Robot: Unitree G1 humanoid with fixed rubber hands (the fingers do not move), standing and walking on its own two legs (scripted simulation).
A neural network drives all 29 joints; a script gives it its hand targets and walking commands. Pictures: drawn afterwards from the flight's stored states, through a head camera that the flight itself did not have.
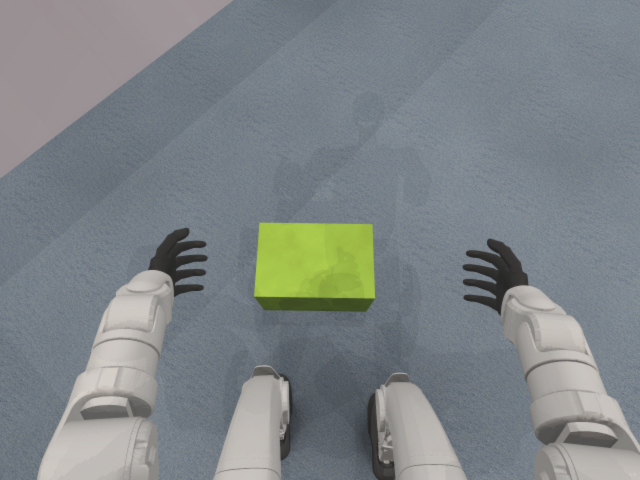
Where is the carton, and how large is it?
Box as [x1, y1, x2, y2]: [254, 223, 374, 311]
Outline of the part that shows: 259,223 254,296 264,309 365,311 374,298 371,224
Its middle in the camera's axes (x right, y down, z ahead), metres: -0.01 +0.08 +1.04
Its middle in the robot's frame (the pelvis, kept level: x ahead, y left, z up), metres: +0.52 +0.03 -0.59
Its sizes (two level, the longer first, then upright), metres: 0.291 0.193 0.186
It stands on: the floor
